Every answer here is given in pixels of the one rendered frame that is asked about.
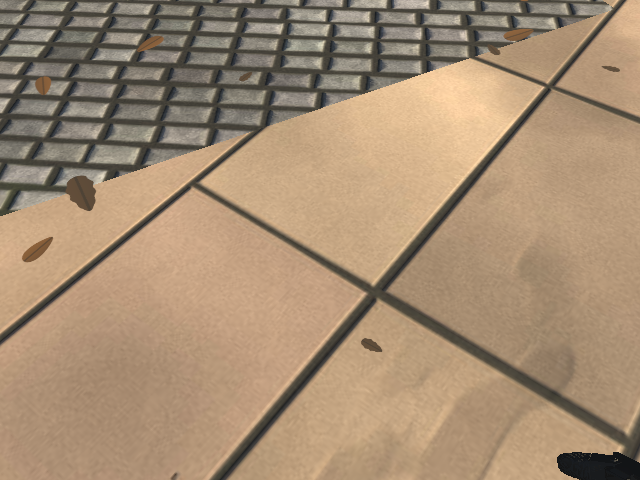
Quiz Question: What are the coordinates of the right robot hand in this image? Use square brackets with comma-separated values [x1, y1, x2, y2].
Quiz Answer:
[557, 452, 640, 480]

